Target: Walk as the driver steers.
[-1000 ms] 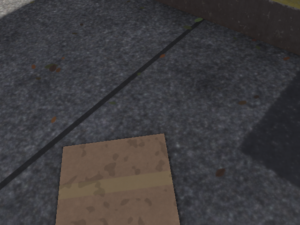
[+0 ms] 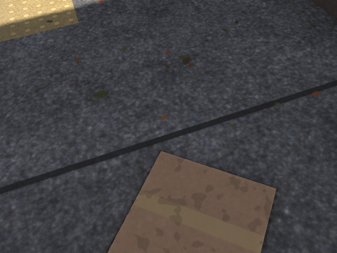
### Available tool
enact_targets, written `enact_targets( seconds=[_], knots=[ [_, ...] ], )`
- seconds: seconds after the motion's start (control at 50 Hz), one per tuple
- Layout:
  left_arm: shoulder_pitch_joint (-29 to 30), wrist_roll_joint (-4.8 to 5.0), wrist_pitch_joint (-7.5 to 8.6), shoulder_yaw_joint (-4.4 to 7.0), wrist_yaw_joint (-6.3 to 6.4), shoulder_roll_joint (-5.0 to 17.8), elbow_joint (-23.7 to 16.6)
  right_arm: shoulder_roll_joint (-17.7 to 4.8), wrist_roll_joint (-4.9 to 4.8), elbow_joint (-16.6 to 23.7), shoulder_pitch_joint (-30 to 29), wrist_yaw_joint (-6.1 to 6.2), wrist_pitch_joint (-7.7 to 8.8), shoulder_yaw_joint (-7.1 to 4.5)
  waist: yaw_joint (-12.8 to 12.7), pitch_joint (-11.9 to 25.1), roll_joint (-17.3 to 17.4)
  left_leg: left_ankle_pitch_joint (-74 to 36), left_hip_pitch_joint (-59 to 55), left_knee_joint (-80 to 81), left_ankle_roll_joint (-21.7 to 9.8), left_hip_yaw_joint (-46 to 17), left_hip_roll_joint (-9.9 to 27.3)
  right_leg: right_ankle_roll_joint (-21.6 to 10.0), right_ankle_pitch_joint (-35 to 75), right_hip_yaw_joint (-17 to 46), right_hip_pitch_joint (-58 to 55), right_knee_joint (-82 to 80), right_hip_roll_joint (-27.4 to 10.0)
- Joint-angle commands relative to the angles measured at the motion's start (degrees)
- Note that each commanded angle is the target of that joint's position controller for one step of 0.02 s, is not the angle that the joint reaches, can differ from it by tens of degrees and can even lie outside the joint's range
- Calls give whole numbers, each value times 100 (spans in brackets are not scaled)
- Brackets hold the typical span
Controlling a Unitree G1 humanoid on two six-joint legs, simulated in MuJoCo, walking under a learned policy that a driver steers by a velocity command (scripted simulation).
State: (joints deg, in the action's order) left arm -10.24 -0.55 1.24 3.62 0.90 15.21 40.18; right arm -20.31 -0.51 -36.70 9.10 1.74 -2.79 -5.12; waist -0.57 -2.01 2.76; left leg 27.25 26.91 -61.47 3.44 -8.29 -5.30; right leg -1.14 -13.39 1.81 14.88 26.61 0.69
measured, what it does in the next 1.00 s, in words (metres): walks ahead, turning right: left foot, then right foot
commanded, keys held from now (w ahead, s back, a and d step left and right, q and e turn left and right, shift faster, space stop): w+e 0.82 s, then w+q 0.18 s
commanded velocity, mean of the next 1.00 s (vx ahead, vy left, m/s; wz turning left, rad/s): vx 0.41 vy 0.00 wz -0.34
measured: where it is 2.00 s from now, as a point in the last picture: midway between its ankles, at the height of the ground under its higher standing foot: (234, 142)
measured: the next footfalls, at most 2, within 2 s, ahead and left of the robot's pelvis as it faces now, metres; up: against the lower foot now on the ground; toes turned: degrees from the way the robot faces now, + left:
left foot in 0.20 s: +0.06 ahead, +0.13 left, +0.00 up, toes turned -5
right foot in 0.62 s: +0.35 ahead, -0.19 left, +0.01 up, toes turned -19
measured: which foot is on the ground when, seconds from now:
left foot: up 0.00-0.18, down 0.20-0.62, up 0.64-1.00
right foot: down 0.00-0.20, up 0.22-0.60, down 0.62-1.00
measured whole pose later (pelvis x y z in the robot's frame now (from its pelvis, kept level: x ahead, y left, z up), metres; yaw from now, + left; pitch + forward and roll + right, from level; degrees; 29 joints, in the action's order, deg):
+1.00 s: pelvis +0.38 -0.12 +0.02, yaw -25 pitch +0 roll -1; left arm -17.0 0.4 4.4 2.3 -0.7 16.1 41.2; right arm -17.5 -0.1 -39.2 7.5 -0.7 5.2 -1.7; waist -3.4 -2.2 2.5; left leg -5.1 39.0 -40.2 2.1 -2.9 6.5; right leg -4.9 -11.8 4.1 4.7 16.5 6.7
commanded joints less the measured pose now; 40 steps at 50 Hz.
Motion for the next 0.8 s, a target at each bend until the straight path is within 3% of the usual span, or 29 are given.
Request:
enact_targets(
  seconds=[0.02,0.08,0.12,0.16,0.18,0.2,0.22,0.24,0.26,0.28,0.32,0.36,0.44,0.5,0.54,0.58,0.6,0.62,0.64,0.66,0.68,0.7,0.72,0.74,0.76,0.8],
  knots=[
    [-60,109,58,104,22,695,-203,-73,28,342,26,-70,115,30,0,351,-1314,-338,503,423,122,401,339,-985,-957,1547,-846,-1378,-1071],
    [-236,134,10,180,51,986,-215,-26,11,473,-514,-125,319,90,-229,158,-1395,-71,-100,1851,41,745,399,-1035,-849,1652,-709,-1446,-1058],
    [-463,174,0,232,35,1159,-155,-59,-29,417,-461,-159,453,80,-243,140,-1353,-38,-621,2703,-70,825,303,-1105,-784,1751,-597,-1365,-1103],
    [-445,245,-32,224,27,1157,-146,-82,-77,217,-56,-183,574,39,20,95,-1179,-1143,-1473,3973,-288,895,255,-1074,-845,1855,-214,-1247,-1007],
    [-413,249,-31,190,29,1050,-157,-97,-71,103,201,-176,613,13,181,155,-1062,-1667,-2166,4428,-400,878,312,-948,-731,1839,148,-1098,-886],
    [-282,214,18,110,17,760,-212,-224,-45,7,684,-127,643,-32,418,446,-897,-1756,-3223,4318,-521,591,731,-662,-794,1670,832,-652,-672],
    [-55,122,92,-60,-29,186,-342,-477,33,-106,1490,-58,638,-86,747,880,-42,-1397,-4312,4363,-788,-454,1778,-245,-1396,1055,1798,874,-102],
    [72,254,173,-19,0,323,-679,-1101,123,-241,1636,-114,621,-270,713,537,1077,92,-3801,4874,-1564,-2085,2872,-46,-2090,294,2893,1929,162],
    [65,298,209,103,9,768,-623,-708,116,-184,1365,-116,699,-182,648,95,639,877,-3459,5105,-1799,-2271,2904,2,-1901,555,3192,2908,-261],
    [-83,320,199,161,-36,859,-510,-318,72,-180,1103,-97,756,-67,483,-226,660,833,-3415,5171,-1616,-1857,2599,-16,-1438,628,3497,3276,-314],
    [-206,258,156,167,-83,739,-369,-127,45,-213,890,-101,806,-12,360,-429,536,-419,-3406,5276,-1377,-987,2306,34,-691,645,3747,3595,-430],
    [-101,230,166,104,-150,515,-387,-56,106,-233,871,-107,835,3,353,-406,367,-1769,-3110,5313,-1258,-138,2036,115,-85,495,3558,3681,-471],
    [356,187,166,-28,-274,286,-640,-234,82,-333,817,-93,822,-33,405,-448,247,-2704,-2556,5406,-1250,871,1837,328,795,81,3028,2656,-578],
    [888,180,188,-124,-401,182,-881,-498,8,-494,1004,-73,785,-90,551,-598,166,-2920,-2361,5467,-1190,1268,1897,182,993,-345,2461,1638,-501],
    [1024,203,175,-99,-464,294,-992,-634,-58,-611,1136,-85,749,-123,500,-581,162,-3534,-2625,5290,-1134,1416,2036,-35,849,-491,2227,1282,-408],
    [768,198,141,25,-479,556,-1014,-801,-70,-647,1110,-74,699,-155,203,-179,331,-5776,-2917,4501,-1017,1674,2091,-337,433,-778,1548,1201,-31],
    [234,208,112,141,-467,765,-912,-877,-77,-645,1079,-53,654,-169,-146,227,403,-6768,-2931,3660,-924,1825,2032,-510,296,-913,798,1136,231],
    [-685,236,70,320,-412,1062,-695,-858,-94,-613,1064,-29,636,-144,-666,771,307,-6893,-2452,2486,-762,1959,1878,-744,554,-884,-603,877,453],
    [-1462,243,6,504,-303,1417,-492,-642,-64,-455,1212,-2,683,-68,-972,1247,-70,-5640,-782,875,-501,1979,1532,-1072,238,-58,-2527,820,208],
    [-1475,289,40,586,-262,1980,-538,91,102,-177,1719,-95,789,218,-432,2104,-1718,197,983,-1352,-237,1463,552,-2070,-1379,3436,-3877,3,-1583],
    [-1512,215,123,397,-273,1436,-716,-381,-31,-109,1072,-177,962,142,-791,2604,-1183,386,1283,-1903,-363,139,498,-2024,-1963,4523,-3849,-792,-1755],
    [-1224,140,190,309,-285,1239,-646,-569,-224,97,526,-219,1037,87,-738,1572,-965,-86,1655,-1830,-449,193,687,-1738,-1604,3814,-3065,-1081,-1687],
    [-844,168,228,290,-276,1186,-650,-478,-165,164,422,-191,1102,133,-436,997,-452,-560,1534,-1274,-521,232,932,-1593,-1037,3250,-2204,-1114,-1460],
    [-508,133,252,252,-271,1066,-704,-455,-41,124,422,-156,1115,118,-194,651,-295,-774,1288,-859,-503,247,1085,-1527,-278,2790,-1512,-1142,-1271],
    [-274,40,270,211,-252,953,-782,-476,6,63,565,-148,1066,94,32,556,-414,-941,916,-697,-497,183,1192,-1510,119,2461,-1002,-1255,-1082],
    [-111,54,304,198,-221,893,-791,-433,66,-31,745,-159,944,98,205,435,-508,-1113,732,-410,-368,258,1225,-1594,493,2211,-507,-1481,-980]
  ],
)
